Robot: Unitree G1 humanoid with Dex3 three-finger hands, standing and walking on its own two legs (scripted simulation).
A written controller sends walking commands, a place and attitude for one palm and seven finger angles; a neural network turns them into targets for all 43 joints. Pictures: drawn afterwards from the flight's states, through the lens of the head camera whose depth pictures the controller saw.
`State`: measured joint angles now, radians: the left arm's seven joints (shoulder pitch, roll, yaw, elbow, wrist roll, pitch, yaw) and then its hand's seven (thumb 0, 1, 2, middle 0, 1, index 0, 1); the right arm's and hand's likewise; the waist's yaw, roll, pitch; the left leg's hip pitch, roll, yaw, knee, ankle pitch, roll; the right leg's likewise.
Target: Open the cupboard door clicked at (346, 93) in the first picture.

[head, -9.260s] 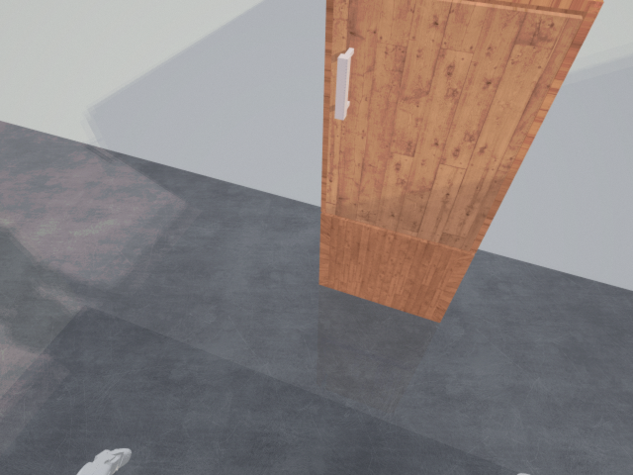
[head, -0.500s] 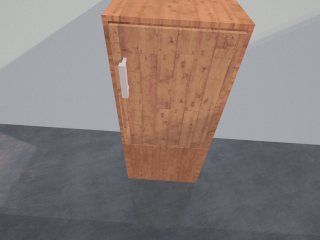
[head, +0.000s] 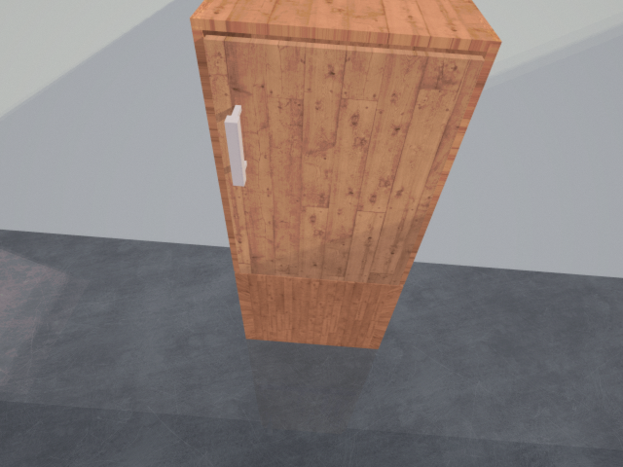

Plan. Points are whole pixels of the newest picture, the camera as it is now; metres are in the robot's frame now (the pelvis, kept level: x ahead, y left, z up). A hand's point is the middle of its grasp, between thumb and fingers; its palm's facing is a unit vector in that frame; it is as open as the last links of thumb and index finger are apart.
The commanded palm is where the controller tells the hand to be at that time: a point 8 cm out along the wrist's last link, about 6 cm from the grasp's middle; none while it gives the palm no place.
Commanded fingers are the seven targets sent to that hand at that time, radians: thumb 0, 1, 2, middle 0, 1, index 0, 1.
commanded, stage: come to a stop and stand still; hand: left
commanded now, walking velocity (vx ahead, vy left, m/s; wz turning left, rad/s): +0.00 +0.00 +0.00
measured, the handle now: (238, 146) +0.61 +0.18 +0.08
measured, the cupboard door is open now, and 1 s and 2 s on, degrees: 0 0 0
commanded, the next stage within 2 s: look again from close up in 0.12 s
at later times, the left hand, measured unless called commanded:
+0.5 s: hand out of the picture +0.01 +0.15 -0.18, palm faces +0.02 -0.99 -0.16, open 7.4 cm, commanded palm none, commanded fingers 0.00 0.90 0.90 -0.20 -0.30 -0.20 -0.30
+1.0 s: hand out of the picture +0.01 +0.14 -0.18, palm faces +0.05 -0.99 -0.15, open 7.4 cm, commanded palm none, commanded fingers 0.00 0.90 0.90 -0.20 -0.30 -0.20 -0.30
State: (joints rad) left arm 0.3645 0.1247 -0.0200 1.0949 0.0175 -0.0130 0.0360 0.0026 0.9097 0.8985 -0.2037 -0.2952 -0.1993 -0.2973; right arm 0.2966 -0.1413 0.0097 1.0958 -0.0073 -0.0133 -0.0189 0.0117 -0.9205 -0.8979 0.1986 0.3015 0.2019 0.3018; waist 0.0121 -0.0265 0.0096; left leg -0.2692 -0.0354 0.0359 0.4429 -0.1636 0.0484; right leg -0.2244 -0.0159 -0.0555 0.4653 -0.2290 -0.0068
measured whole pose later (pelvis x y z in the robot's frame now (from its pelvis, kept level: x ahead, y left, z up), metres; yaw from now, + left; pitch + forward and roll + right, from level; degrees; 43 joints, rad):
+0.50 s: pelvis +0.02 -0.01 +0.00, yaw +0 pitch -1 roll +0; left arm 0.31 0.15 -0.01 1.08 0.01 -0.02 0.04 0.00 0.91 0.90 -0.20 -0.30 -0.20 -0.30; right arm 0.29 -0.13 0.02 1.13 -0.01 -0.02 -0.02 0.01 -0.92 -0.90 0.20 0.30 0.20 0.30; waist 0.01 -0.02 0.02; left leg -0.24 -0.02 0.03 0.44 -0.19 0.03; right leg -0.19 0.00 -0.06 0.45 -0.25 -0.02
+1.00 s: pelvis +0.05 -0.01 +0.00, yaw +0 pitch +0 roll +0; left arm 0.38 0.14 0.00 1.10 0.02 -0.01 0.02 0.00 0.91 0.90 -0.20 -0.30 -0.20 -0.30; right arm 0.33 -0.13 0.01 1.13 -0.02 -0.01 -0.01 0.01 -0.91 -0.90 0.20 0.30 0.20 0.30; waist 0.02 -0.03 -0.01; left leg -0.24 -0.02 0.03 0.51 -0.27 0.03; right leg -0.18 0.00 -0.06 0.50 -0.32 -0.03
